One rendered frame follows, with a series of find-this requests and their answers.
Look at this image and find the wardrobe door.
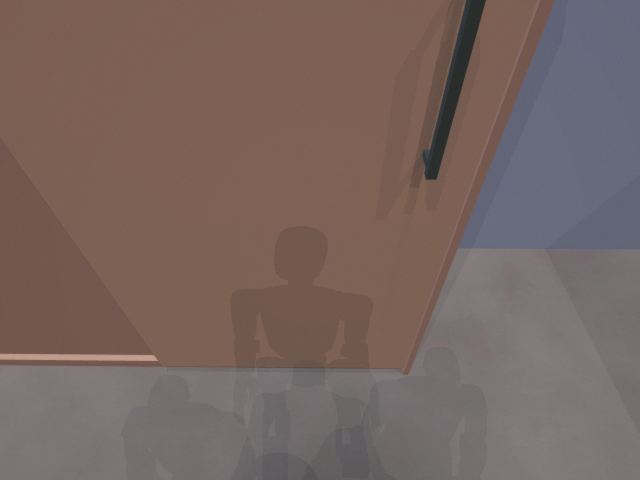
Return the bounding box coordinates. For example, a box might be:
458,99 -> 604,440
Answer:
0,0 -> 537,368
0,138 -> 154,355

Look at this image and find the handle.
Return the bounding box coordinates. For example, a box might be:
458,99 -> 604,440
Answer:
422,0 -> 486,180

